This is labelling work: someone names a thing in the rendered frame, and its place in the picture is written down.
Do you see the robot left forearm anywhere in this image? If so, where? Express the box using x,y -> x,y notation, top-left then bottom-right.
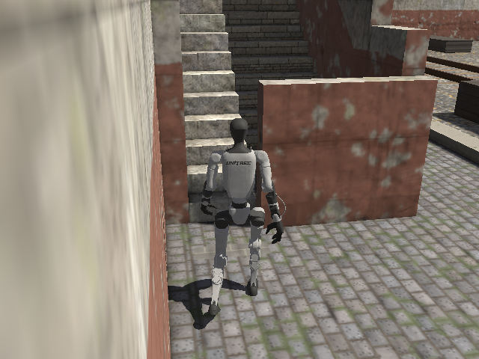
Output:
201,181 -> 213,206

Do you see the robot right thigh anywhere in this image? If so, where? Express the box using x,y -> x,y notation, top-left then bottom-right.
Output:
248,207 -> 265,252

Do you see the robot right hand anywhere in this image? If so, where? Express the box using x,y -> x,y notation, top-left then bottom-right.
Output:
266,220 -> 284,244

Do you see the robot right forearm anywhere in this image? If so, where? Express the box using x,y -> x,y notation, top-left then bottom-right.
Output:
266,181 -> 281,222

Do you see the right robot upper arm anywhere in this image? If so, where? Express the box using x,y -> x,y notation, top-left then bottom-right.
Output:
254,150 -> 273,193

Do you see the left robot upper arm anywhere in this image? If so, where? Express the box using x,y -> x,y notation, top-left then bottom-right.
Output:
205,150 -> 224,191

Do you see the robot left hand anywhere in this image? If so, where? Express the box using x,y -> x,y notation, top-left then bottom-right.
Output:
201,202 -> 218,215

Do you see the robot right shin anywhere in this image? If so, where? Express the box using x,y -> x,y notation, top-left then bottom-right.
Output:
249,239 -> 261,286

